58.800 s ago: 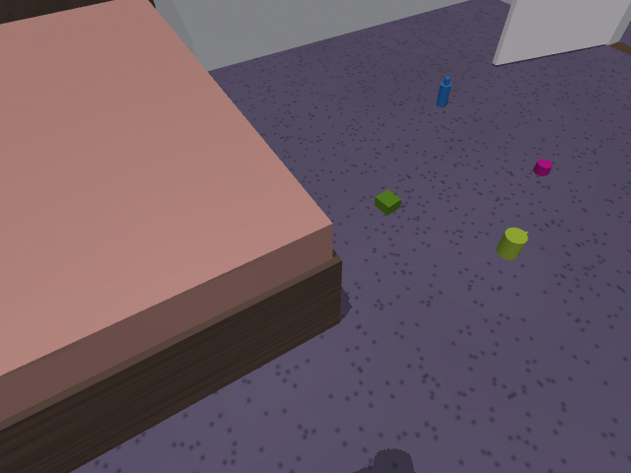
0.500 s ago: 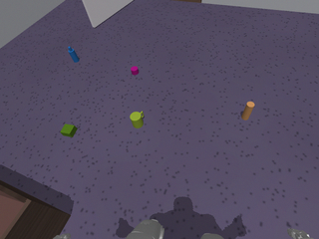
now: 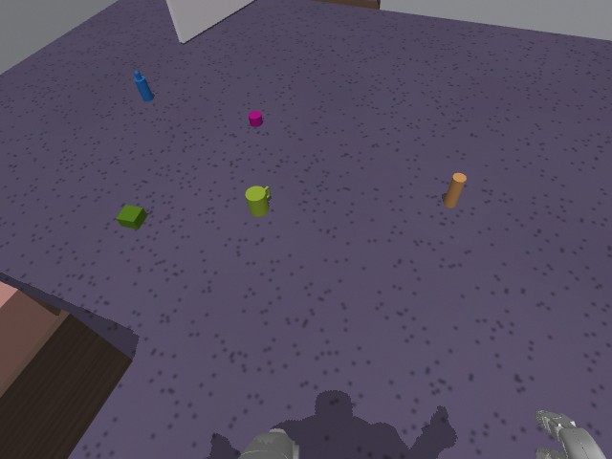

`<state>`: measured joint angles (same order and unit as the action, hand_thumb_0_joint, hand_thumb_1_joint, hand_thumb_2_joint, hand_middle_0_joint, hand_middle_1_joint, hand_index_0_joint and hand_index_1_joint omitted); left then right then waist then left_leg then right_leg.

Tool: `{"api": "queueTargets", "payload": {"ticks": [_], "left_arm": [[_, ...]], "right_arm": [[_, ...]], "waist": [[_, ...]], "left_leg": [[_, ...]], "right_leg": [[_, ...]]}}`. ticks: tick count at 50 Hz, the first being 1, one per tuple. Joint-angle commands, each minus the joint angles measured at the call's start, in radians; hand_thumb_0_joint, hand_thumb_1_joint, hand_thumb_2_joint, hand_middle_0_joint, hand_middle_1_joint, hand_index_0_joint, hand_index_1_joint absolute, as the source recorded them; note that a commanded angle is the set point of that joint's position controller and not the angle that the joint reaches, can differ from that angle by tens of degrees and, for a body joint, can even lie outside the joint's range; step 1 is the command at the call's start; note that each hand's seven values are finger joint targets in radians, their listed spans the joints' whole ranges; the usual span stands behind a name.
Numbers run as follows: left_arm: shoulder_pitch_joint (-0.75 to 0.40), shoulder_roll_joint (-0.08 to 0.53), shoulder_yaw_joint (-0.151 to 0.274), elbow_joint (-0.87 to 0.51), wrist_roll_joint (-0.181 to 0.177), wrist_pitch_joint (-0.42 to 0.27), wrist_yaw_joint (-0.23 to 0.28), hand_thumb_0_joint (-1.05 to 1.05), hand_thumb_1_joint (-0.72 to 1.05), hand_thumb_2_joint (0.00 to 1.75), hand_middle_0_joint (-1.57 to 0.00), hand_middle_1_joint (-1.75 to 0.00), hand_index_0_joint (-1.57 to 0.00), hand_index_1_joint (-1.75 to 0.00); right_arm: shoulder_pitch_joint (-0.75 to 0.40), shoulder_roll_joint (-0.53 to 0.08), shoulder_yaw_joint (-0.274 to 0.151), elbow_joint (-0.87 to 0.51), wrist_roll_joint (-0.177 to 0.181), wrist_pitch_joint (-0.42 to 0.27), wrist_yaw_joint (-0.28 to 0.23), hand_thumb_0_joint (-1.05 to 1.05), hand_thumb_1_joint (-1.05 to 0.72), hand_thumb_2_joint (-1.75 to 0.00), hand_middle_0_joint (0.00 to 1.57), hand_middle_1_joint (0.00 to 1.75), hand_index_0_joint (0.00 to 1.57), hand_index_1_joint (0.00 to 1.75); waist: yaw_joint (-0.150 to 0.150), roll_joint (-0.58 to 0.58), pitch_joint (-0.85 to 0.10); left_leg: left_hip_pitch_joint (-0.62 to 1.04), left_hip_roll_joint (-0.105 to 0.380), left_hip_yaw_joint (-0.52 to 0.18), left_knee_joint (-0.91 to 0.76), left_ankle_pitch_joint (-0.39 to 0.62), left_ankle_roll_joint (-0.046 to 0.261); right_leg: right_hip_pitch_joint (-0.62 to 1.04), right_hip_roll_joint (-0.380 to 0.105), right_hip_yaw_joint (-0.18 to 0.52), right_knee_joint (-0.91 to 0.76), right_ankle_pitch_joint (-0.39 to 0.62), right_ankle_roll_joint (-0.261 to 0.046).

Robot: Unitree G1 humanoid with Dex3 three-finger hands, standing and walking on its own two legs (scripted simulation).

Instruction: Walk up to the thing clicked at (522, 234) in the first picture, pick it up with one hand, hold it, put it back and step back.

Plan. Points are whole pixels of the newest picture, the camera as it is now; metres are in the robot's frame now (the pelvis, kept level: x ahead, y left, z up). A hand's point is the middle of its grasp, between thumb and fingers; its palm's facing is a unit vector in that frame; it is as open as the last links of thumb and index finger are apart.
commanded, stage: step back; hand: left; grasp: from above
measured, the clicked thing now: (260, 199) +1.12 +0.28 -0.70
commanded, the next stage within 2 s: stand in 0.94 s
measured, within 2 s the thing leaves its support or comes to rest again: neither
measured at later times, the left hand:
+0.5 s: hand out of the picture +0.06 +0.31 -0.13, palm faces -0.02 -0.92 -0.40, open 7.4 cm
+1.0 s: hand (143, 446) +0.15 +0.28 -0.14, palm faces +0.04 -0.94 -0.34, open 7.4 cm
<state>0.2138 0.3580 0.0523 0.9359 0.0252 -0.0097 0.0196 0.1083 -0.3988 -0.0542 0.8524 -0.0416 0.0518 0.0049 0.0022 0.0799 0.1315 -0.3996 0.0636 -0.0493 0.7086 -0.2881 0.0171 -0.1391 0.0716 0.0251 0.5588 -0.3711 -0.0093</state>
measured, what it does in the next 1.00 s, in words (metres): steps on the spot: left foot, then right foot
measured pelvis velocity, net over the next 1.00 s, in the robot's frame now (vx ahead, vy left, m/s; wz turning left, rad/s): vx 0.04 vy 0.02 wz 0.04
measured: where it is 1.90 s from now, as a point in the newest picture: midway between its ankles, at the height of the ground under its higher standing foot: outside the picture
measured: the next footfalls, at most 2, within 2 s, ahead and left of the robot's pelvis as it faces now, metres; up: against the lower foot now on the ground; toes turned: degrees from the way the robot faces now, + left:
left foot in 0.24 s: +0.06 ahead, +0.15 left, +0.00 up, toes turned +1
right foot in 0.58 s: +0.11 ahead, -0.11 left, +0.00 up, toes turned +0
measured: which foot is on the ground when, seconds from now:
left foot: down 0.00-0.00, up 0.02-0.22, down 0.24-1.00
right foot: down 0.00-0.28, up 0.30-0.56, down 0.58-1.00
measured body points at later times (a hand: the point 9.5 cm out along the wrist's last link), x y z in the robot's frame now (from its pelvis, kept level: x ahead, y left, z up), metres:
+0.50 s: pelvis +0.00 +0.02 +0.01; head +0.02 +0.03 +0.46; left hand +0.07 +0.36 -0.11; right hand +0.04 -0.29 -0.11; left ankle +0.01 +0.16 -0.72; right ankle +0.03 -0.10 -0.69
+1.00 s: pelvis +0.04 +0.02 +0.01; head +0.07 +0.03 +0.46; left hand +0.15 +0.33 -0.11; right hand +0.13 -0.28 -0.11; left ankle +0.02 +0.15 -0.72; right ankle +0.07 -0.11 -0.72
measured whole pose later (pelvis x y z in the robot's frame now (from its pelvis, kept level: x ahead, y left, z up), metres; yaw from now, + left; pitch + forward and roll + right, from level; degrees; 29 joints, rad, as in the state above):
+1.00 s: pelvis +0.04 +0.02 +0.01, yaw +2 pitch -2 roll +0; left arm 0.06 0.36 0.02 1.04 0.00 -0.02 0.00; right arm 0.14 -0.34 -0.01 1.06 -0.02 -0.02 -0.01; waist 0.00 -0.02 0.08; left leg -0.18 0.00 -0.02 0.53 -0.32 -0.01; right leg -0.25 -0.03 -0.03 0.54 -0.26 0.01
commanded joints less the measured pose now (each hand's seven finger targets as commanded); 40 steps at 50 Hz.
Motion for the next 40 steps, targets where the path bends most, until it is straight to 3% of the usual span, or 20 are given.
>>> {"api": "queueTargets", "payload": {"ticks": [1,2,4,5,8,12,13,14,15,16,20,23,28,29,30,31,32,35,38,40], "left_arm": [[-0.063,0.395,0.102,-0.094,0.037,-0.045,0.024,0.00,0.90,0.90,-0.20,-0.30,-0.20,-0.30],[-0.145,0.351,0.093,-0.109,0.028,-0.051,0.022,0.00,0.90,0.90,-0.20,-0.30,-0.20,-0.30],[-0.115,0.268,0.070,-0.089,0.014,-0.060,0.017,0.00,0.90,0.90,-0.20,-0.30,-0.20,-0.30],[-0.072,0.269,0.076,-0.072,0.014,-0.061,0.015,0.00,0.90,0.90,-0.20,-0.30,-0.20,-0.30],[0.000,0.302,0.079,-0.052,0.021,-0.056,-0.001,0.00,0.90,0.90,-0.20,-0.30,-0.20,-0.30],[-0.037,0.273,0.057,-0.067,0.016,-0.028,-0.015,0.00,0.90,0.90,-0.20,-0.30,-0.20,-0.30],[-0.023,0.226,0.042,-0.071,0.018,-0.024,-0.016,0.00,0.90,0.90,-0.20,-0.30,-0.20,-0.30],[-0.017,0.154,0.021,-0.087,0.003,-0.025,-0.020,0.00,0.90,0.90,-0.20,-0.30,-0.20,-0.30],[-0.062,0.217,0.040,-0.078,0.006,-0.024,-0.010,0.00,0.90,0.90,-0.20,-0.30,-0.20,-0.30],[-0.060,0.278,0.055,-0.072,0.005,-0.026,-0.010,0.00,0.90,0.90,-0.20,-0.30,-0.20,-0.30],[0.009,0.244,0.054,-0.045,-0.002,-0.030,-0.029,0.00,0.90,0.90,-0.20,-0.30,-0.20,-0.30],[-0.020,0.210,0.053,-0.051,-0.002,-0.025,-0.038,0.00,0.90,0.90,-0.20,-0.30,-0.20,-0.30],[0.062,0.210,0.062,0.015,-0.004,-0.028,-0.015,0.00,0.90,0.90,-0.20,-0.30,-0.20,-0.30],[0.061,0.248,0.070,0.013,0.004,-0.033,-0.008,0.00,0.90,0.90,-0.20,-0.30,-0.20,-0.30],[0.033,0.305,0.079,-0.006,0.016,-0.041,-0.002,0.00,0.90,0.90,-0.20,-0.30,-0.20,-0.30],[-0.073,0.342,0.079,-0.031,0.010,-0.038,-0.006,0.00,0.90,0.90,-0.20,-0.30,-0.20,-0.30],[-0.155,0.340,0.074,-0.055,0.011,-0.033,-0.009,0.00,0.90,0.90,-0.20,-0.30,-0.20,-0.30],[-0.155,0.271,0.058,-0.044,0.003,-0.037,-0.007,0.00,0.90,0.90,-0.20,-0.30,-0.20,-0.30],[-0.160,0.273,0.057,-0.025,0.000,-0.038,-0.010,0.00,0.90,0.90,-0.20,-0.30,-0.20,-0.30],[-0.187,0.233,0.045,-0.029,-0.014,-0.028,-0.010,0.00,0.90,0.90,-0.20,-0.30,-0.20,-0.30]], "right_arm": [[-0.019,-0.190,-0.058,-0.057,-0.004,-0.014,-0.008,0.00,-0.90,-0.90,0.20,0.30,0.20,0.30],[0.007,-0.221,-0.069,-0.038,0.009,-0.018,0.003,0.00,-0.90,-0.90,0.20,0.30,0.20,0.30],[-0.002,-0.186,-0.061,-0.010,0.017,-0.035,0.015,0.00,-0.90,-0.90,0.20,0.30,0.20,0.30],[0.003,-0.165,-0.052,-0.011,0.015,-0.039,0.016,0.00,-0.90,-0.90,0.20,0.30,0.20,0.30],[-0.030,-0.169,-0.054,-0.019,0.005,-0.051,0.027,0.00,-0.90,-0.90,0.20,0.30,0.20,0.30],[0.083,-0.169,-0.070,0.035,0.008,-0.080,0.024,0.00,-0.90,-0.90,0.20,0.30,0.20,0.30],[0.141,-0.184,-0.083,0.053,0.001,-0.088,0.015,0.00,-0.90,-0.90,0.20,0.30,0.20,0.30],[0.189,-0.258,-0.103,0.058,-0.010,-0.096,0.008,0.00,-0.90,-0.90,0.20,0.30,0.20,0.30],[0.213,-0.329,-0.112,0.053,-0.005,-0.100,0.007,0.00,-0.90,-0.90,0.20,0.30,0.20,0.30],[0.192,-0.326,-0.114,0.052,0.003,-0.100,0.006,0.00,-0.90,-0.90,0.20,0.30,0.20,0.30],[0.119,-0.238,-0.085,0.030,0.008,-0.113,-0.001,0.00,-0.90,-0.90,0.20,0.30,0.20,0.30],[0.118,-0.231,-0.081,0.025,0.001,-0.110,-0.003,0.00,-0.90,-0.90,0.20,0.30,0.20,0.30],[0.029,-0.160,-0.037,0.006,0.028,-0.075,-0.011,0.00,-0.90,-0.90,0.20,0.30,0.20,0.30],[0.055,-0.112,-0.019,0.006,0.035,-0.071,-0.015,0.00,-0.90,-0.90,0.20,0.30,0.20,0.30],[0.090,-0.078,-0.007,0.006,0.041,-0.070,-0.018,0.00,-0.90,-0.90,0.20,0.30,0.20,0.30],[0.127,-0.127,-0.024,0.045,0.032,-0.056,-0.028,0.00,-0.90,-0.90,0.20,0.30,0.20,0.30],[0.165,-0.176,-0.043,0.081,0.026,-0.054,-0.028,0.00,-0.90,-0.90,0.20,0.30,0.20,0.30],[0.152,-0.159,-0.028,0.114,0.031,-0.062,-0.020,0.00,-0.90,-0.90,0.20,0.30,0.20,0.30],[0.168,-0.142,-0.020,0.135,0.026,-0.077,-0.020,0.00,-0.90,-0.90,0.20,0.30,0.20,0.30],[0.185,-0.142,-0.025,0.158,0.018,-0.090,-0.029,0.00,-0.90,-0.90,0.20,0.30,0.20,0.30]], "waist": [[0.047,-0.255,-0.021],[-0.005,-0.213,0.037],[-0.002,-0.168,0.028],[0.016,-0.189,0.008],[0.052,-0.232,0.009],[-0.003,-0.220,-0.052],[-0.031,-0.135,-0.095],[-0.049,0.096,-0.136],[-0.071,0.066,-0.113],[-0.057,0.004,-0.078],[-0.002,0.038,-0.062],[-0.014,0.103,-0.060],[0.068,0.025,-0.130],[0.070,-0.089,-0.147],[0.050,-0.252,-0.149],[0.029,-0.250,-0.136],[0.002,-0.243,-0.079],[0.006,-0.225,-0.086],[-0.003,-0.241,-0.148],[-0.027,-0.202,-0.191]], "left_leg": [[-0.060,-0.014,-0.134,0.208,-0.255,-0.018],[0.035,0.012,-0.159,0.241,-0.186,-0.019],[-0.034,-0.053,-0.077,0.134,-0.105,-0.021],[-0.051,-0.064,-0.070,0.120,-0.104,-0.023],[-0.017,-0.070,-0.011,0.008,-0.154,-0.024],[0.260,-0.105,0.060,-0.244,-0.077,-0.012],[0.386,-0.058,-0.039,-0.302,-0.094,0.000],[0.481,0.162,-0.400,-0.445,-0.291,0.086],[0.370,0.284,-0.601,-0.502,-0.451,0.190],[0.295,0.292,-0.594,-0.514,-0.496,0.231],[0.268,0.176,-0.289,-0.434,-0.133,0.170],[0.167,0.156,-0.215,-0.399,0.035,0.171],[-0.033,0.061,-0.084,-0.172,0.048,0.074],[-0.084,0.004,-0.072,-0.078,-0.045,0.037],[-0.124,-0.100,-0.058,0.051,-0.173,-0.003],[-0.002,-0.081,-0.045,0.149,-0.297,-0.016],[0.086,-0.049,-0.038,0.176,-0.291,-0.025],[0.051,-0.058,-0.044,0.095,-0.223,-0.002],[0.129,-0.052,0.021,-0.108,-0.124,-0.009],[0.231,-0.028,-0.019,-0.293,0.146,-0.002]], "right_leg": [[-0.259,-0.492,0.595,-0.341,-0.317,-0.239],[-0.353,-0.460,0.514,-0.340,-0.332,-0.222],[-0.177,-0.294,0.273,-0.275,-0.086,-0.148],[-0.122,-0.283,0.256,-0.249,-0.016,-0.144],[-0.118,-0.284,0.262,-0.270,-0.163,-0.143],[-0.223,-0.235,0.148,-0.133,-0.142,-0.115],[-0.299,-0.196,0.101,0.024,-0.086,-0.091],[-0.469,-0.075,-0.018,0.280,-0.133,-0.033],[-0.496,-0.067,0.003,0.407,-0.197,-0.023],[-0.460,-0.098,0.064,0.444,-0.187,-0.028],[-0.405,-0.141,0.034,0.356,-0.078,-0.022],[-0.265,-0.127,-0.008,0.212,-0.052,-0.007],[0.099,-0.064,-0.057,-0.091,0.191,-0.006],[0.140,-0.139,0.067,-0.137,0.169,-0.018],[0.089,-0.311,0.340,-0.257,0.052,-0.072],[-0.119,-0.447,0.457,-0.331,-0.199,-0.180],[-0.257,-0.455,0.471,-0.323,-0.258,-0.221],[-0.174,-0.338,0.272,-0.245,-0.051,-0.151],[-0.107,-0.313,0.189,-0.143,0.226,-0.131],[-0.082,-0.269,0.100,-0.032,0.467,-0.076]]}}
